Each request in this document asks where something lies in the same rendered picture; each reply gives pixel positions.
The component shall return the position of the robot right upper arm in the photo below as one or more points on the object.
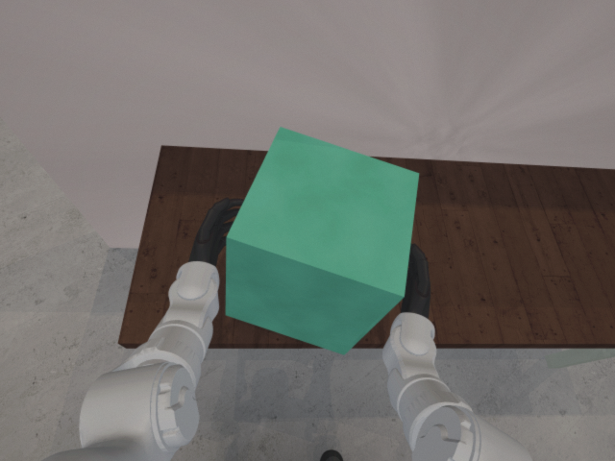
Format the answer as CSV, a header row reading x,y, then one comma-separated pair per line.
x,y
454,433

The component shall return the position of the left robot hand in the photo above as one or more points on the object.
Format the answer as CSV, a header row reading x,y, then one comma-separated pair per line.
x,y
209,242

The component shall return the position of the robot right forearm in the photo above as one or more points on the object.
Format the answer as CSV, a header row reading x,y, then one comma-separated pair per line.
x,y
414,386

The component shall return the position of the table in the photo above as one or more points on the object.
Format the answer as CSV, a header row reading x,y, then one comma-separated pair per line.
x,y
520,256

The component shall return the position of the robot left forearm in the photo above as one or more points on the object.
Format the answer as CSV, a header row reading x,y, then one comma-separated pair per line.
x,y
184,333

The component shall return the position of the right robot hand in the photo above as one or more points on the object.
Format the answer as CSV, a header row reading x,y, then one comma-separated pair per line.
x,y
418,287

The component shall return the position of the carton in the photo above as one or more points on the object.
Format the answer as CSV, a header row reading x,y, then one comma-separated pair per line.
x,y
319,249

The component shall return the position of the robot left upper arm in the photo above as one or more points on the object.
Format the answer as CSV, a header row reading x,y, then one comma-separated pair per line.
x,y
140,414

